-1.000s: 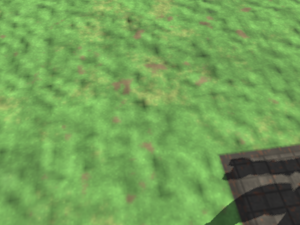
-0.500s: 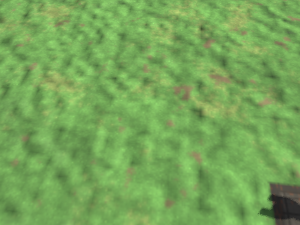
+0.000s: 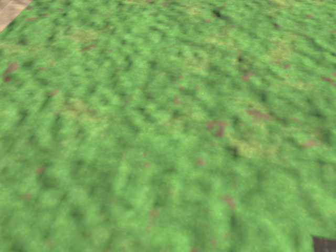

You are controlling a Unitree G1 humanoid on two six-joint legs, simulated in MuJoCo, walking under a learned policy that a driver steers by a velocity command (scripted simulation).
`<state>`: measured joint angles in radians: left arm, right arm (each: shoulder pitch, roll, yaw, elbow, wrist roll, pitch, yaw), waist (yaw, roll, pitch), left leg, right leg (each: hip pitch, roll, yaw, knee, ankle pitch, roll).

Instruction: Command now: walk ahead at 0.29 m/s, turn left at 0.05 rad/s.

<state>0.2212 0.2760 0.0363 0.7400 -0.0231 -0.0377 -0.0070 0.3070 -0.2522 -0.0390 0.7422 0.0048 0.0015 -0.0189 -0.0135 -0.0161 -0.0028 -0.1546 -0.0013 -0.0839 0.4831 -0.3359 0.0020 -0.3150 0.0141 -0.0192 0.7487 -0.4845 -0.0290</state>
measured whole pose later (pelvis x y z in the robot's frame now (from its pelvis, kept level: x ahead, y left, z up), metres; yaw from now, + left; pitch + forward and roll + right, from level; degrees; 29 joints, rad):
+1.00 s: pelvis +0.47 +0.01 +0.00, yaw -4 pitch +1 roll +3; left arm 0.14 0.28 0.02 0.71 -0.02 -0.06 -0.02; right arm 0.32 -0.29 -0.05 0.84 0.00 -0.10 0.02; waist -0.07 -0.05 0.03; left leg 0.04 -0.08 0.10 0.18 -0.24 0.04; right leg -0.67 -0.11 0.05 0.66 0.07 0.00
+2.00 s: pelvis +1.01 -0.15 +0.01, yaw -38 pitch +1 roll +2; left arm 0.14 0.30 0.06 0.61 -0.02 -0.02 -0.02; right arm 0.33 -0.30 -0.06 0.84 0.00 -0.09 0.01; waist -0.09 -0.04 0.05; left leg 0.00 -0.02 0.15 0.24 -0.27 0.01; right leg -0.68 -0.10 0.05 0.79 -0.05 0.00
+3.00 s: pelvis +1.30 -0.43 +0.00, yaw -17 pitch +3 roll -1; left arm 0.13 0.29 0.06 0.74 0.00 0.00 0.03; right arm 0.16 -0.31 -0.08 0.63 0.00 0.04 -0.03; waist -0.03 0.00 0.04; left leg -0.41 -0.12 -0.16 0.49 -0.11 0.05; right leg -0.47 0.01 0.13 0.75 -0.33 0.08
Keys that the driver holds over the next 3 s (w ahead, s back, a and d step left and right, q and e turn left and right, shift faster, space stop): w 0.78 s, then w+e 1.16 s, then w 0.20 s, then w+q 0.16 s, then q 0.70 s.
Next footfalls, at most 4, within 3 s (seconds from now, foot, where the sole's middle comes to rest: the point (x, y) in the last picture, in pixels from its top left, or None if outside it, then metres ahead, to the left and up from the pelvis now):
0.12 right None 0.07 -0.11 -0.77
0.58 left None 0.43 0.11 -0.77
1.14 right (204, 208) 0.72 -0.15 -0.77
1.64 left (177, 149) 1.04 -0.04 -0.77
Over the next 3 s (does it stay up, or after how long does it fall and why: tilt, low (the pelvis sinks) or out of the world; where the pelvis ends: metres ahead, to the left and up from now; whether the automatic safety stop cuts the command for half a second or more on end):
stays up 1.30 -0.43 0.00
